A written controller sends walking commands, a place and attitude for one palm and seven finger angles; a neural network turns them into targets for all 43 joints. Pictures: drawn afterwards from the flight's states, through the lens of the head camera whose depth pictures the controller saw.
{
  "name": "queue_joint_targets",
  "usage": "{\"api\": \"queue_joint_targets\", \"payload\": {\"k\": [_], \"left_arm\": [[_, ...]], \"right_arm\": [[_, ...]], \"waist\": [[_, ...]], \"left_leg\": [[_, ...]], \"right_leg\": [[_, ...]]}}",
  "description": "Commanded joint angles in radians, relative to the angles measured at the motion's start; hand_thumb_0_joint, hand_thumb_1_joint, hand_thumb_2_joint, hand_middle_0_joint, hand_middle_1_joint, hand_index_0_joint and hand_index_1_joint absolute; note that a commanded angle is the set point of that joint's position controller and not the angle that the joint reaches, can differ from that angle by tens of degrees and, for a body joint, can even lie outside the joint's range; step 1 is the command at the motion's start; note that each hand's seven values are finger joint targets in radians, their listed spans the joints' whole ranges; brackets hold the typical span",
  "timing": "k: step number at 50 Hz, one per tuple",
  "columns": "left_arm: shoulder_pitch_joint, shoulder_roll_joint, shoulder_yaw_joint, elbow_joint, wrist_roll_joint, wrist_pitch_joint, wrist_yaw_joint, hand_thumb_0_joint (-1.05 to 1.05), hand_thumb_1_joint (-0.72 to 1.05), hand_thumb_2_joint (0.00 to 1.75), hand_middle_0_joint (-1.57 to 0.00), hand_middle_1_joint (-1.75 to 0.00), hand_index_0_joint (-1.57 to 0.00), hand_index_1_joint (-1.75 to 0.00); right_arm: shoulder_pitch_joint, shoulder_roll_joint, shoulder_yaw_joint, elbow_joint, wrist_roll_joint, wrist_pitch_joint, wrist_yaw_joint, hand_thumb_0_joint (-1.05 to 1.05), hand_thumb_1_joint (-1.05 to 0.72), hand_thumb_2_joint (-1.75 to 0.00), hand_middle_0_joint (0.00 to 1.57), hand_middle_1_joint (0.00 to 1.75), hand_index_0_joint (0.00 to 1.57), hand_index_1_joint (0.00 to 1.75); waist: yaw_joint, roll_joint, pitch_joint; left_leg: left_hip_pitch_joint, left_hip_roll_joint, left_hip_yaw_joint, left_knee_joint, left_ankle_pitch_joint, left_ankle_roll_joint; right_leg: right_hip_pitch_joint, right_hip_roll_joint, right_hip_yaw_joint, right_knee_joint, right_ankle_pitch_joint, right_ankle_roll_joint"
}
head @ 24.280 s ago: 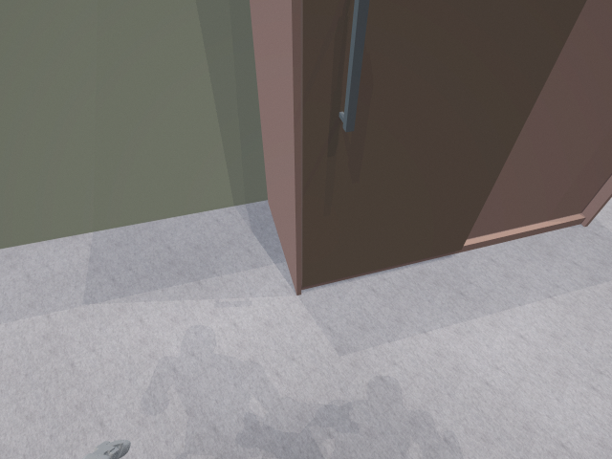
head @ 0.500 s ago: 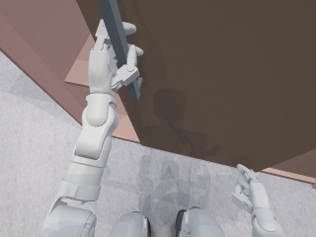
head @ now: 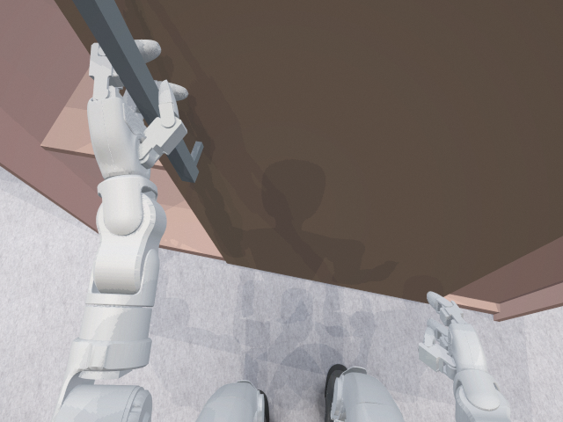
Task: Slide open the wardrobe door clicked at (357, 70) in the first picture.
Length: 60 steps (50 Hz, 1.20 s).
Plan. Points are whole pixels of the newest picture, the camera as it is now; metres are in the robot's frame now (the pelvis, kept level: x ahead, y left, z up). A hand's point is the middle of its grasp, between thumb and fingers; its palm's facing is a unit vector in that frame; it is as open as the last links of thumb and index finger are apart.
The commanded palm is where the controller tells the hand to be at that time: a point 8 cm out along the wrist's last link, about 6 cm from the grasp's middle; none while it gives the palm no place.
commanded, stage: step sideways, sliding the door along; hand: left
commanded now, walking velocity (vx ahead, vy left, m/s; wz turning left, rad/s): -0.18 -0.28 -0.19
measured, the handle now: (158, 92) +0.45 +0.19 +0.15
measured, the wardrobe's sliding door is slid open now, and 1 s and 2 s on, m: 0.45 0.45 0.45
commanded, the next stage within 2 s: stop walking and hold the door there in 0.10 s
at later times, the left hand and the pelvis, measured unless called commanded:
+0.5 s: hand (169, 121) +0.41 +0.17 +0.15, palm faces +0.51 -0.79 -0.34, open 6.5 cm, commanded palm +0.36 +0.20 +0.14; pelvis +0.01 -0.13 +0.00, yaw -10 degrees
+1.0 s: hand (171, 123) +0.40 +0.16 +0.16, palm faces +0.40 -0.88 -0.24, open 6.5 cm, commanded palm +0.36 +0.19 +0.14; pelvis -0.05 -0.09 +0.00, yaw -16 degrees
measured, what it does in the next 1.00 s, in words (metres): steps to the right, turning right: right foot, then left foot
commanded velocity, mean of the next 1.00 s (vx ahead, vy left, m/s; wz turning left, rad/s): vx -0.05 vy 0.05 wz -0.03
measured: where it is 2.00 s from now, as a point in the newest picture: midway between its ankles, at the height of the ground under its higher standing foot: outside the picture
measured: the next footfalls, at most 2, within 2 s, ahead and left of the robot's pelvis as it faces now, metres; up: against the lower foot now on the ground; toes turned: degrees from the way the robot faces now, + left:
right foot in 0.34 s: +0.08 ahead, -0.26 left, +0.00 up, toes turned -13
left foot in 0.74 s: +0.06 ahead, -0.01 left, +0.00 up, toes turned -9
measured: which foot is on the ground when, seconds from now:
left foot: down 0.00-0.34, up 0.36-0.72, down 0.74-1.00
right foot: down 0.00-0.00, up 0.02-0.32, down 0.34-0.74, up 0.76-0.96, down 0.98-1.00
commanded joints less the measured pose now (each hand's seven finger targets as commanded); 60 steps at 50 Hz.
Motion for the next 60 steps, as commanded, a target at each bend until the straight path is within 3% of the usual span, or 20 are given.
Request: {"api": "queue_joint_targets", "payload": {"k": [1, 4, 10, 11, 14, 15, 16, 17, 18, 25, 31, 34, 35, 37, 39, 40, 46, 51, 52, 60], "left_arm": [[-0.445, -0.049, -0.322, -0.394, 0.064, -0.197, -0.158, 0.00, 0.90, 0.90, -0.45, -1.40, -0.45, -1.40], [-0.542, -0.046, -0.307, -0.395, 0.063, -0.167, -0.152, 0.00, 0.90, 0.90, -0.45, -1.40, -0.45, -1.40], [-0.451, 0.028, -0.230, -0.297, 0.054, -0.121, -0.161, 0.00, 0.90, 0.90, -0.45, -1.40, -0.45, -1.40], [-0.240, 0.580, 0.340, 0.075, 0.090, -0.113, -0.099, 0.00, 0.90, 0.90, -0.45, -1.40, -0.45, -1.40], [-0.291, 0.418, 0.157, -0.022, 0.073, -0.138, -0.126, 0.00, 0.90, 0.90, -0.45, -1.40, -0.45, -1.40], [-0.277, 0.477, 0.216, 0.006, 0.077, -0.152, -0.123, 0.00, 0.90, 0.90, -0.45, -1.40, -0.45, -1.40], [-0.224, 0.539, 0.245, 0.054, 0.092, -0.157, -0.119, 0.00, 0.90, 0.90, -0.45, -1.40, -0.45, -1.40], [-0.145, 0.676, 0.367, 0.116, 0.099, -0.149, -0.101, 0.00, 0.90, 0.90, -0.45, -1.40, -0.45, -1.40], [-0.083, 0.688, 0.418, 0.159, 0.082, -0.114, -0.084, 0.00, 0.90, 0.90, -0.45, -1.40, -0.45, -1.40], [-0.043, 0.717, 0.519, 0.357, 0.065, -0.099, -0.042, 0.00, 0.90, 0.90, -0.45, -1.40, -0.45, -1.40], [-0.166, 0.764, 0.482, 0.367, 0.077, -0.099, -0.046, 0.00, 0.90, 0.90, -0.45, -1.40, -0.45, -1.40], [-0.192, 0.741, 0.443, 0.381, 0.090, -0.116, -0.051, 0.00, 0.90, 0.90, -0.45, -1.40, -0.45, -1.40], [-0.213, 0.733, 0.425, 0.360, 0.089, -0.127, -0.056, 0.00, 0.90, 0.90, -0.45, -1.40, -0.45, -1.40], [-0.250, 0.698, 0.374, 0.293, 0.083, -0.140, -0.062, 0.00, 0.90, 0.90, -0.45, -1.40, -0.45, -1.40], [-0.216, 0.586, 0.273, 0.353, 0.090, -0.115, -0.080, 0.00, 0.90, 0.90, -0.45, -1.40, -0.45, -1.40], [-0.223, 0.724, 0.386, 0.395, 0.096, -0.104, -0.068, 0.00, 0.90, 0.90, -0.45, -1.40, -0.45, -1.40], [-0.237, 0.639, 0.278, 0.458, 0.084, -0.054, -0.084, 0.00, 0.90, 0.90, -0.45, -1.40, -0.45, -1.40], [-0.258, 0.750, 0.346, 0.542, 0.100, -0.052, -0.075, 0.00, 0.90, 0.90, -0.45, -1.40, -0.45, -1.40], [-0.255, 0.780, 0.393, 0.577, 0.088, -0.045, -0.070, 0.00, 0.90, 0.90, -0.45, -1.40, -0.45, -1.40], [-0.374, 0.743, 0.321, 0.778, 0.091, -0.061, -0.083, 0.00, 0.90, 0.90, -0.45, -1.40, -0.45, -1.40]], "right_arm": [[0.029, -0.098, -0.057, -0.176, 0.007, -0.027, 0.054, 0.00, -0.90, -0.90, 0.20, 0.30, 0.20, 0.30], [0.047, -0.077, -0.043, -0.165, 0.003, -0.055, 0.062, 0.00, -0.90, -0.90, 0.20, 0.30, 0.20, 0.30], [0.089, -0.095, -0.052, -0.163, -0.001, -0.064, 0.054, 0.00, -0.90, -0.90, 0.20, 0.30, 0.20, 0.30], [0.157, -0.154, -0.085, -0.073, -0.010, -0.038, 0.026, 0.00, -0.90, -0.90, 0.20, 0.30, 0.20, 0.30], [0.125, -0.112, -0.045, -0.115, 0.011, -0.041, 0.039, 0.00, -0.90, -0.90, 0.20, 0.30, 0.20, 0.30], [0.125, -0.108, -0.044, -0.100, 0.021, -0.045, 0.036, 0.00, -0.90, -0.90, 0.20, 0.30, 0.20, 0.30], [0.135, -0.096, -0.039, -0.098, 0.021, -0.040, 0.022, 0.00, -0.90, -0.90, 0.20, 0.30, 0.20, 0.30], [0.098, -0.068, -0.032, -0.119, 0.018, -0.031, 0.002, 0.00, -0.90, -0.90, 0.20, 0.30, 0.20, 0.30], [0.080, -0.067, -0.021, -0.116, 0.007, -0.031, -0.019, 0.00, -0.90, -0.90, 0.20, 0.30, 0.20, 0.30], [0.065, -0.127, 0.000, -0.043, 0.021, 0.002, -0.042, 0.00, -0.90, -0.90, 0.20, 0.30, 0.20, 0.30], [0.106, -0.170, -0.019, -0.025, 0.020, 0.002, -0.046, 0.00, -0.90, -0.90, 0.20, 0.30, 0.20, 0.30], [0.156, -0.176, -0.018, -0.022, 0.016, 0.001, -0.048, 0.00, -0.90, -0.90, 0.20, 0.30, 0.20, 0.30], [0.159, -0.194, -0.026, -0.030, 0.015, 0.002, -0.052, 0.00, -0.90, -0.90, 0.20, 0.30, 0.20, 0.30], [0.155, -0.208, -0.018, -0.062, 0.021, 0.006, -0.052, 0.00, -0.90, -0.90, 0.20, 0.30, 0.20, 0.30], [0.151, -0.154, -0.010, -0.067, 0.011, -0.001, -0.056, 0.00, -0.90, -0.90, 0.20, 0.30, 0.20, 0.30], [0.187, -0.181, -0.019, -0.050, 0.009, 0.000, -0.063, 0.00, -0.90, -0.90, 0.20, 0.30, 0.20, 0.30], [0.233, -0.198, -0.003, -0.035, 0.010, -0.016, -0.074, 0.00, -0.90, -0.90, 0.20, 0.30, 0.20, 0.30], [0.233, -0.196, 0.004, -0.022, -0.002, -0.008, -0.084, 0.00, -0.90, -0.90, 0.20, 0.30, 0.20, 0.30], [0.252, -0.196, -0.003, -0.013, 0.014, 0.000, -0.086, 0.00, -0.90, -0.90, 0.20, 0.30, 0.20, 0.30], [0.245, -0.205, 0.007, 0.003, 0.013, 0.016, -0.103, 0.00, -0.90, -0.90, 0.20, 0.30, 0.20, 0.30]], "waist": [[-0.037, 0.122, -0.741], [-0.064, 0.297, -0.631], [-0.069, 0.284, -0.556], [-0.054, 0.322, -0.555], [-0.050, 0.358, -0.552], [-0.040, 0.285, -0.575], [-0.041, 0.104, -0.591], [-0.017, -0.206, -0.635], [-0.011, -0.249, -0.628], [-0.038, -0.317, -0.586], [-0.039, -0.168, -0.526], [-0.057, -0.046, -0.501], [-0.058, 0.051, -0.480], [-0.024, 0.306, -0.427], [-0.034, 0.306, -0.404], [-0.037, 0.289, -0.412], [-0.058, 0.161, -0.450], [-0.073, 0.103, -0.539], [-0.062, -0.041, -0.589], [-0.072, 0.054, -0.430]], "left_leg": [[0.702, 0.496, -0.251, -0.054, 1.327, 0.218], [0.635, 0.415, -0.123, -0.076, 1.065, 0.172], [0.631, 0.323, 0.015, -0.090, 1.070, 0.088], [0.631, 0.319, 0.070, -0.110, 1.077, 0.071], [0.533, 0.243, 0.128, 0.113, 0.928, 0.026], [0.437, 0.189, 0.126, 0.213, 0.759, 0.025], [0.210, 0.111, 0.117, 0.350, 0.366, 0.014], [-0.093, -0.018, 0.061, 0.552, -0.350, -0.008], [-0.164, -0.027, -0.096, 0.638, -0.461, -0.012], [-0.191, -0.067, -0.112, 0.502, -0.255, -0.021], [-0.016, -0.050, -0.117, 0.190, -0.181, 0.016], [0.146, -0.056, -0.083, -0.106, 0.013, 0.017], [0.191, -0.008, -0.103, -0.184, 0.048, 0.023], [0.086, 0.242, -0.386, -0.332, 0.178, 0.157], [-0.024, 0.230, -0.314, -0.357, 0.149, 0.187], [-0.023, 0.224, -0.298, -0.331, 0.179, 0.182], [0.135, 0.141, -0.186, -0.210, 0.345, 0.112], [0.106, 0.074, -0.106, -0.128, 0.351, 0.034], [0.110, 0.074, -0.093, -0.092, 0.334, 0.032], [0.054, 0.116, -0.188, -0.288, -0.172, 0.061]], "right_leg": [[-0.163, -0.026, 0.179, 0.425, -0.474, 0.018], [-0.182, -0.043, 0.132, 0.396, -0.334, 0.028], [-0.075, 0.038, -0.017, 0.183, -0.209, 0.054], [-0.087, 0.064, -0.037, 0.179, -0.204, 0.074], [0.105, 0.076, -0.077, -0.159, -0.015, 0.051], [0.239, 0.062, -0.066, -0.238, 0.177, 0.045], [0.426, -0.061, 0.053, -0.209, 0.587, 0.000], [0.595, -0.290, 0.345, -0.106, 1.158, -0.103], [0.543, -0.402, 0.387, -0.096, 1.217, -0.122], [0.493, -0.309, 0.254, -0.134, 0.822, -0.107], [0.275, -0.323, 0.292, -0.257, 0.287, -0.113], [0.171, -0.231, 0.232, -0.257, 0.024, -0.071], [0.120, -0.170, 0.202, -0.203, -0.060, -0.046], [0.088, 0.007, 0.057, 0.028, -0.315, 0.017], [0.122, 0.017, 0.084, 0.234, -0.335, 0.014], [0.126, 0.005, 0.092, 0.252, -0.293, 0.019], [0.212, 0.015, 0.017, -0.128, -0.176, 0.037], [0.342, -0.102, 0.096, -0.166, 0.279, 0.002], [0.357, -0.098, 0.117, -0.162, 0.290, 0.003], [0.151, -0.043, 0.095, -0.199, -0.245, 0.013]]}}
